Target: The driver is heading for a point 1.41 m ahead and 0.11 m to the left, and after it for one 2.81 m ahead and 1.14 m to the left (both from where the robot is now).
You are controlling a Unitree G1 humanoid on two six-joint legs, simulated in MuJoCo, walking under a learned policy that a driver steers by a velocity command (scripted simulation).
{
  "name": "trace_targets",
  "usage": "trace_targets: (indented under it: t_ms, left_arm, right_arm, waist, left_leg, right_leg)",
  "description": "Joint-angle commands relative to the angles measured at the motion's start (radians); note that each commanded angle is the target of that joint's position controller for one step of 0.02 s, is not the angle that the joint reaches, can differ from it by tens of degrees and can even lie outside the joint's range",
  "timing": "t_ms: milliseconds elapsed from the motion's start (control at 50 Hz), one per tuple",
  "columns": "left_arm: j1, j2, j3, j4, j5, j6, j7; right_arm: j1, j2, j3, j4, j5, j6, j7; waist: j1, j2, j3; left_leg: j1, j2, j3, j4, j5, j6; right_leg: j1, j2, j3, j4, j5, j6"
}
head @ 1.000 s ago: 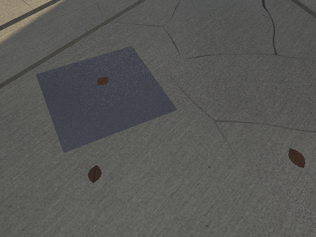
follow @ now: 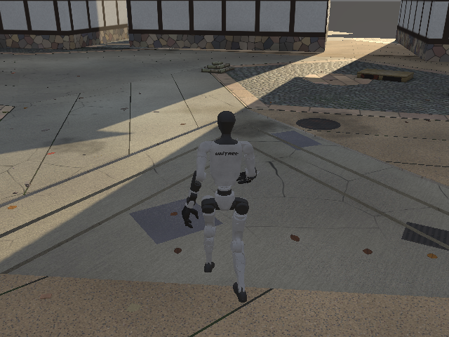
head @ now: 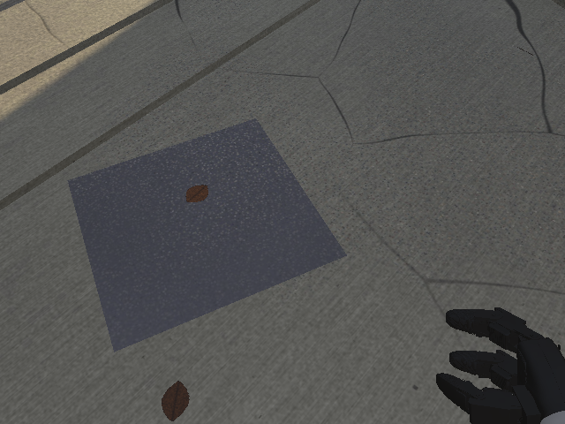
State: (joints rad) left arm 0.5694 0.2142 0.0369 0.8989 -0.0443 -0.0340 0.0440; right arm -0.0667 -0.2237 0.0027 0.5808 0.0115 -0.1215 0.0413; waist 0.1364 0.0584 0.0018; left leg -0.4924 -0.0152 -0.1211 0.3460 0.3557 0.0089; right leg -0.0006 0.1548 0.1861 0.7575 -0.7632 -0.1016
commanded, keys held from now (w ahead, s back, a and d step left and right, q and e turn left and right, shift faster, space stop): w+e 0.20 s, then w+q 0.80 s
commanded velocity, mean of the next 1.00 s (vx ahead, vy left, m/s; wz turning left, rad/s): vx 0.49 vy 0.00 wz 0.10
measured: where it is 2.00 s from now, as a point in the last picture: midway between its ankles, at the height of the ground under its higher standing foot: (329, 231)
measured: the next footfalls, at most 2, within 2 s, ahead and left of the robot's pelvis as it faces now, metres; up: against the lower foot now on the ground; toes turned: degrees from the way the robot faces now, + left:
left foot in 0.02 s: +0.19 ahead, +0.12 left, -0.11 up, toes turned -7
right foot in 0.46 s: +0.35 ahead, -0.19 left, -0.11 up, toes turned -7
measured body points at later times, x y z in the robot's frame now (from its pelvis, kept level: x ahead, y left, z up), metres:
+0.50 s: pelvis +0.24 -0.06 -0.05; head +0.26 -0.09 +0.40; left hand +0.50 +0.14 -0.10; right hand +0.21 -0.35 -0.19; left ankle +0.16 +0.11 -0.75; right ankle +0.31 -0.18 -0.78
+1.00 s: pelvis +0.48 -0.05 -0.05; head +0.51 -0.05 +0.39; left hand +0.41 +0.23 -0.18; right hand +0.75 -0.23 -0.14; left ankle +0.57 +0.06 -0.77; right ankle +0.32 -0.19 -0.77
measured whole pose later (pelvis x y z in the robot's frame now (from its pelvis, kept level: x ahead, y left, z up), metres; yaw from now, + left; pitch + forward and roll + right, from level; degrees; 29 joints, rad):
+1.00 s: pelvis +0.48 -0.05 -0.05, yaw +11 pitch +2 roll -1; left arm 0.37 0.27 0.09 0.89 -0.02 -0.05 0.03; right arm 0.01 -0.24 -0.07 0.71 0.03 -0.02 0.06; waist 0.07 0.02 0.04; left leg -0.51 0.01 0.07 0.59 -0.15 0.12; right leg 0.09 -0.08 -0.31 0.41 -0.46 0.05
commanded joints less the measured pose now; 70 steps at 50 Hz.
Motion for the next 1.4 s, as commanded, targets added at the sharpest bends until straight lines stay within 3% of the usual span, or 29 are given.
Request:
trace_targets:
  t_ms: [20, 40, 60, 80, 100, 120, 140, 180, 240, 300, 380, 440, 460, 480, 500, 520, 600, 780, 900, 960, 1000, 1020, 1040, 1060, 1080, 1120, 1200, 1280, 1400]
  left_arm:
    - [-0.093, 0.122, 0.044, -0.061, 0.012, 0.009, -0.008]
    - [-0.095, 0.063, 0.028, -0.095, 0.027, 0.001, -0.019]
    - [0.099, 0.020, 0.007, -0.089, -0.002, -0.006, -0.020]
    - [0.125, 0.078, -0.002, -0.126, -0.023, -0.013, -0.027]
    - [0.024, 0.116, 0.008, -0.146, -0.036, -0.012, -0.023]
    - [-0.134, 0.162, 0.028, -0.181, -0.015, -0.007, -0.003]
    - [-0.212, 0.197, 0.049, -0.211, -0.007, -0.002, 0.005]
    - [-0.201, 0.143, 0.049, -0.216, 0.016, 0.019, 0.000]
    - [-0.237, 0.081, 0.034, -0.239, 0.034, 0.002, -0.012]
    - [-0.331, 0.047, 0.011, -0.258, 0.040, -0.020, -0.039]
    - [-0.476, 0.112, 0.022, -0.310, 0.029, -0.028, -0.056]
    - [-0.366, 0.170, 0.054, -0.278, 0.034, -0.035, -0.051]
    - [-0.204, 0.239, 0.079, -0.257, 0.049, -0.039, -0.039]
    - [-0.111, 0.349, 0.103, -0.245, 0.062, -0.031, -0.033]
    - [-0.059, 0.286, 0.093, -0.228, 0.061, -0.035, -0.040]
    - [-0.117, 0.240, 0.075, -0.232, 0.055, -0.041, -0.044]
    - [-0.347, 0.133, 0.046, -0.232, 0.058, -0.061, -0.048]
    - [-0.286, 0.171, 0.074, -0.131, 0.052, -0.070, -0.015]
    - [-0.203, 0.210, 0.091, -0.070, 0.033, -0.042, -0.018]
    - [-0.216, 0.256, 0.101, -0.065, 0.019, -0.026, -0.014]
    - [-0.245, 0.271, 0.097, -0.072, 0.012, -0.016, -0.009]
    - [-0.239, 0.218, 0.078, -0.095, 0.044, -0.027, -0.009]
    - [-0.205, 0.108, 0.039, -0.163, 0.050, -0.065, -0.021]
    - [-0.324, 0.195, 0.055, -0.179, 0.011, -0.108, -0.038]
    - [-0.379, 0.203, 0.055, -0.200, -0.011, -0.123, -0.042]
    - [-0.375, 0.204, 0.064, -0.176, 0.039, -0.120, -0.026]
    - [-0.362, 0.160, 0.059, -0.186, 0.055, -0.082, -0.033]
    - [-0.494, 0.106, 0.029, -0.208, 0.047, -0.079, -0.050]
    - [-0.615, 0.146, 0.026, -0.250, 0.021, -0.079, -0.081]
  right_arm:
    - [0.300, -0.104, -0.069, 0.031, -0.001, -0.017, -0.014]
    - [0.498, -0.127, -0.075, 0.096, -0.008, -0.012, -0.013]
    - [0.555, -0.142, -0.075, 0.106, -0.024, -0.019, -0.011]
    - [0.553, -0.220, -0.110, 0.131, 0.014, -0.006, -0.004]
    - [0.507, -0.190, -0.114, 0.134, 0.010, 0.010, -0.015]
    - [0.395, -0.133, -0.094, 0.118, -0.012, 0.023, -0.029]
    - [0.277, -0.121, -0.079, 0.099, -0.024, 0.011, -0.040]
    - [0.191, -0.103, -0.076, 0.137, -0.019, 0.000, -0.037]
    - [0.214, -0.128, -0.087, 0.191, -0.025, -0.003, -0.028]
    - [0.245, -0.165, -0.098, 0.210, 0.008, 0.012, -0.036]
    - [0.338, -0.221, -0.113, 0.234, 0.039, 0.037, -0.034]
    - [0.375, -0.197, -0.098, 0.250, 0.026, 0.055, -0.029]
    - [0.371, -0.133, -0.074, 0.237, 0.009, 0.051, -0.027]
    - [0.445, -0.052, -0.047, 0.206, 0.007, 0.029, -0.027]
    - [0.425, -0.137, -0.070, 0.218, 0.026, 0.021, -0.034]
    - [0.374, -0.186, -0.087, 0.205, 0.038, 0.023, -0.037]
    - [0.343, -0.141, -0.095, 0.210, 0.017, 0.073, -0.045]
    - [0.161, -0.077, -0.086, 0.146, 0.006, 0.094, -0.019]
    - [-0.004, -0.071, -0.074, 0.068, 0.013, 0.092, 0.018]
    - [0.049, -0.107, -0.095, 0.057, 0.014, 0.093, 0.026]
    - [0.323, -0.199, -0.148, 0.129, 0.019, 0.097, 0.013]
    - [0.461, -0.291, -0.177, 0.164, 0.019, 0.108, -0.011]
    - [0.406, -0.369, -0.178, 0.131, 0.020, 0.095, -0.013]
    - [0.449, -0.281, -0.151, 0.130, 0.005, 0.087, -0.012]
    - [0.417, -0.224, -0.136, 0.138, 0.003, 0.075, -0.013]
    - [0.277, -0.154, -0.114, 0.116, 0.010, 0.061, -0.015]
    - [0.256, -0.167, -0.111, 0.109, 0.003, 0.053, -0.037]
    - [0.316, -0.172, -0.106, 0.149, 0.001, 0.050, -0.048]
    - [0.404, -0.200, -0.107, 0.214, -0.002, 0.046, -0.044]
  waist:
    - [-0.229, -0.093, -0.120]
    - [-0.264, -0.017, -0.235]
    - [-0.217, 0.166, -0.386]
    - [-0.223, 0.264, -0.475]
    - [-0.235, 0.134, -0.394]
    - [-0.218, -0.082, -0.218]
    - [-0.166, -0.072, -0.107]
    - [-0.078, -0.018, 0.043]
    - [-0.083, 0.018, 0.039]
    - [-0.113, 0.000, -0.007]
    - [-0.163, -0.020, 0.019]
    - [-0.095, -0.019, -0.041]
    - [-0.019, -0.094, -0.144]
    - [-0.022, -0.368, -0.269]
    - [0.012, -0.310, -0.293]
    - [-0.004, -0.247, -0.183]
    - [-0.126, -0.206, -0.024]
    - [-0.104, -0.120, 0.046]
    - [-0.056, -0.109, 0.117]
    - [-0.117, -0.162, 0.041]
    - [-0.268, -0.143, -0.109]
    - [-0.303, 0.003, -0.195]
    - [-0.196, 0.201, -0.306]
    - [-0.271, 0.064, -0.319]
    - [-0.258, 0.041, -0.202]
    - [-0.167, -0.046, -0.082]
    - [-0.111, -0.038, -0.034]
    - [-0.177, 0.007, 0.008]
    - [-0.225, -0.004, 0.067]
  left_leg:
    - [0.512, 0.050, 0.024, -0.045, 0.086, 0.025]
    - [0.880, 0.200, -0.078, 0.199, 0.259, 0.047]
    - [1.156, 0.399, -0.294, 0.389, 0.390, 0.183]
    - [1.177, 0.505, -0.526, 0.267, -0.144, 0.329]
    - [1.027, 0.481, -0.570, 0.087, -0.663, 0.347]
    - [0.750, 0.426, -0.511, -0.052, -0.818, 0.299]
    - [0.526, 0.426, -0.476, -0.102, -0.734, 0.306]
    - [0.221, 0.316, -0.264, -0.157, -0.605, 0.237]
    - [0.099, 0.230, -0.048, -0.180, -0.304, 0.226]
    - [0.130, 0.193, 0.021, -0.167, -0.279, 0.219]
    - [0.241, 0.242, -0.058, -0.127, -0.475, 0.194]
    - [0.222, 0.183, -0.050, 0.053, -0.487, 0.126]
    - [0.099, 0.099, 0.018, 0.324, -0.525, 0.072]
    - [-0.225, -0.013, 0.128, 0.693, -0.860, 0.002]
    - [-0.337, -0.006, 0.005, 0.870, -0.927, 0.000]
    - [-0.395, 0.032, -0.015, 0.919, -0.846, 0.012]
    - [-0.227, 0.115, 0.014, 0.797, -0.608, 0.002]
    - [-0.224, 0.099, 0.044, 0.458, -0.287, -0.001]
    - [-0.236, 0.088, 0.142, 0.310, -0.411, 0.052]
    - [-0.050, 0.001, 0.240, 0.294, -0.570, 0.109]
    - [0.353, -0.080, 0.253, 0.184, -0.510, 0.176]
    - [0.679, 0.096, -0.034, 0.175, -0.479, 0.245]
    - [0.920, 0.340, -0.647, 0.010, -0.688, 0.451]
    - [0.915, 0.345, -0.655, -0.079, -0.696, 0.416]
    - [0.817, 0.308, -0.491, -0.071, -0.613, 0.371]
    - [0.537, 0.216, -0.287, -0.083, -0.413, 0.304]
    - [0.334, 0.173, -0.168, -0.139, -0.216, 0.303]
    - [0.269, 0.103, -0.014, -0.153, -0.217, 0.225]
    - [0.485, 0.223, -0.028, -0.145, -0.312, 0.200]
  right_leg:
    - [-0.222, -0.093, 0.101, 0.342, 0.680, 0.013]
    - [-0.522, -0.052, 0.061, 0.639, 0.172, 0.033]
    - [-0.781, -0.027, 0.127, 0.918, -0.051, 0.056]
    - [-0.921, -0.120, 0.072, 1.012, 0.036, 0.084]
    - [-0.983, -0.180, 0.003, 1.004, 0.174, 0.091]
    - [-0.943, -0.190, -0.076, 0.979, 0.308, 0.098]
    - [-0.887, -0.226, -0.038, 0.878, 0.432, 0.100]
    - [-0.759, -0.288, 0.008, 0.665, 0.462, 0.115]
    - [-0.613, -0.296, -0.054, 0.354, 0.575, 0.134]
    - [-0.490, -0.279, -0.109, 0.051, 0.727, 0.112]
    - [-0.472, -0.237, -0.139, -0.129, 0.674, 0.097]
    - [-0.218, -0.190, -0.186, -0.239, 0.609, 0.064]
    - [0.020, -0.311, -0.062, -0.248, 0.616, 0.010]
    - [0.303, -0.579, 0.321, -0.346, 0.516, -0.124]
    - [0.290, -0.584, 0.493, -0.424, 0.351, -0.165]
    - [0.207, -0.562, 0.382, -0.443, 0.318, -0.133]
    - [-0.116, -0.440, 0.046, -0.568, 0.566, -0.062]
    - [-0.071, -0.425, -0.274, -0.630, 0.777, -0.042]
    - [0.076, -0.464, -0.356, -0.570, 0.875, -0.032]
    - [0.105, -0.462, -0.404, -0.383, 1.377, -0.008]
    - [-0.019, -0.407, -0.447, -0.012, 1.467, 0.039]
    - [-0.332, -0.354, -0.433, 0.318, 0.939, 0.090]
    - [-0.725, -0.128, -0.274, 0.643, 0.188, 0.145]
    - [-0.830, -0.165, -0.095, 0.682, 0.219, 0.121]
    - [-0.864, -0.208, -0.102, 0.630, 0.303, 0.098]
    - [-0.731, -0.281, -0.101, 0.442, 0.421, 0.106]
    - [-0.634, -0.285, -0.134, 0.269, 0.517, 0.158]
    - [-0.561, -0.257, -0.183, -0.052, 0.838, 0.148]
    - [-0.650, -0.236, -0.159, -0.203, 0.861, 0.067]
